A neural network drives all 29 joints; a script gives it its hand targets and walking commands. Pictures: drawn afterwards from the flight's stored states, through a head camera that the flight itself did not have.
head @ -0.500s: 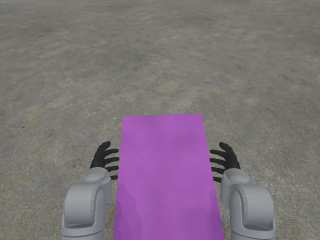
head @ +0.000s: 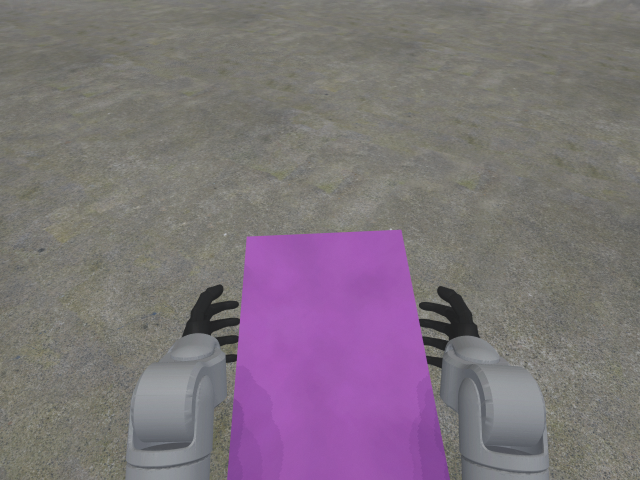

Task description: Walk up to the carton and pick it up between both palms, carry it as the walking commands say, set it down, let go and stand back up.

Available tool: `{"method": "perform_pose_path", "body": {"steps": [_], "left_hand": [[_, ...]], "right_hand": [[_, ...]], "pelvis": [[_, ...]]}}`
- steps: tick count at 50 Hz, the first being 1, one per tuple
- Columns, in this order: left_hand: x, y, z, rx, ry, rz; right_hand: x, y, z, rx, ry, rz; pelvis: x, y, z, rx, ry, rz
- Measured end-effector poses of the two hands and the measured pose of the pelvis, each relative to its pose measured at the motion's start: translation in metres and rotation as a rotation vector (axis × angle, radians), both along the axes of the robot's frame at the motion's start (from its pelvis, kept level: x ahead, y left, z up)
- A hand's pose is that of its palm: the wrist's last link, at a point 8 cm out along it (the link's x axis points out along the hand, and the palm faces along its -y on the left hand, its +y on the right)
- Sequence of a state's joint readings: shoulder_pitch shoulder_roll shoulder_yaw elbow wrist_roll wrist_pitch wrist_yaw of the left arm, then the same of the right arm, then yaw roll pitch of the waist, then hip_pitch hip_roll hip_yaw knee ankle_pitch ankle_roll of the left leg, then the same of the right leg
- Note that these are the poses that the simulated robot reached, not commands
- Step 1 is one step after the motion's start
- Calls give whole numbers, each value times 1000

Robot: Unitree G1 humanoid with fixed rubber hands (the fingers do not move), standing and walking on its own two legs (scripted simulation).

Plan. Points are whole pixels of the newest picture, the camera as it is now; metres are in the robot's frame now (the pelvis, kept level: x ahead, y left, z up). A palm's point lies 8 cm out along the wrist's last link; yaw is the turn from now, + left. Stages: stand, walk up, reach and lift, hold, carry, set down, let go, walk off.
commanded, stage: carry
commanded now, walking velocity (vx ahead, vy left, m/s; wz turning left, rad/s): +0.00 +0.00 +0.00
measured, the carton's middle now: (329, 361) +0.30 +0.00 +0.02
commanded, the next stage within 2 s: none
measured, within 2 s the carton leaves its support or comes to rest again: neither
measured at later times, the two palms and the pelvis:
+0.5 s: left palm (196, 352) +0.26 +0.15 +0.10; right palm (453, 350) +0.27 -0.14 +0.10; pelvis +0.00 +0.00 +0.00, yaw +0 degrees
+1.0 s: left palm (197, 353) +0.26 +0.15 +0.10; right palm (453, 351) +0.27 -0.14 +0.10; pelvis +0.00 +0.00 +0.00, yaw +1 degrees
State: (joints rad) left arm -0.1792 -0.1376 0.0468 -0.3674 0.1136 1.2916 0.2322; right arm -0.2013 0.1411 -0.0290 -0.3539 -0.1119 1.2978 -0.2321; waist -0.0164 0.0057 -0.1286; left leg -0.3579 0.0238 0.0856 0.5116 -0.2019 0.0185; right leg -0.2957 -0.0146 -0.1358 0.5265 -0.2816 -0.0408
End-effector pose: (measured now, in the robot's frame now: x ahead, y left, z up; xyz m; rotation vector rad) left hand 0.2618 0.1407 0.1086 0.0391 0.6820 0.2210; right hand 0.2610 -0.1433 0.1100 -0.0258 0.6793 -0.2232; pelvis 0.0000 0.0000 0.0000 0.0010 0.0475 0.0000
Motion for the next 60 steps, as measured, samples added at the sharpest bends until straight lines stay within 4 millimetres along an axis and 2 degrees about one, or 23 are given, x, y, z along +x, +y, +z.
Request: {"method": "perform_pose_path", "body": {"steps": [18, 60], "left_hand": [[0, 6, -5, -8, 5, 15], [3, 5, -14, -11, -4, 16]], "right_hand": [[4, 6, -5, -3, 6, 14], [9, 4, -14, -5, 2, 31]], "pelvis": [[-4, 2, -1, -1, -1, 6], [-2, -2, -2, 1, -8, 13]]}}
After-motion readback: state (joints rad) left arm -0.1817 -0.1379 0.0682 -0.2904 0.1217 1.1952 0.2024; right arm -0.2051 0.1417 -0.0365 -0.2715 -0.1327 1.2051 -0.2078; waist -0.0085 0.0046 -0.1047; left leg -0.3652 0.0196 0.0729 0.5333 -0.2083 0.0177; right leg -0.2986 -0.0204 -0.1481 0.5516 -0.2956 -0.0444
